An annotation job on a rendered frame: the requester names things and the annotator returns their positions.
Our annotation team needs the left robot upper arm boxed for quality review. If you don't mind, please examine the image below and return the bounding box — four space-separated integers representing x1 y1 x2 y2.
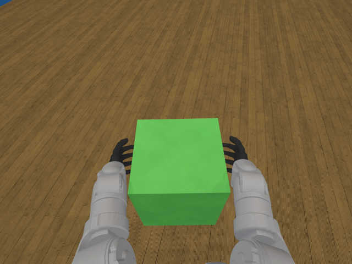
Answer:
72 237 137 264

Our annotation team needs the robot right hand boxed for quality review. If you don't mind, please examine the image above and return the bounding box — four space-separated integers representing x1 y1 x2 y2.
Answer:
222 136 248 173

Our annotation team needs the robot left hand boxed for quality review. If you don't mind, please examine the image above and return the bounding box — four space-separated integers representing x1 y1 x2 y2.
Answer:
109 138 134 175

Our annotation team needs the left robot forearm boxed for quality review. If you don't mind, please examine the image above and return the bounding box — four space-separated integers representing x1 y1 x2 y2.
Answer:
75 161 129 255

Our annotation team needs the right robot forearm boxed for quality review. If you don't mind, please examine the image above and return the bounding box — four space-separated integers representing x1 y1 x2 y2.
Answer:
230 159 292 257

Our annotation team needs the carton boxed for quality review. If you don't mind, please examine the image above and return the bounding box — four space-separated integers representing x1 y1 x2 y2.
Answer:
128 118 230 226

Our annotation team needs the right robot upper arm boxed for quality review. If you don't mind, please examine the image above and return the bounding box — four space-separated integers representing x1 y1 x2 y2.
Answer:
230 238 295 264

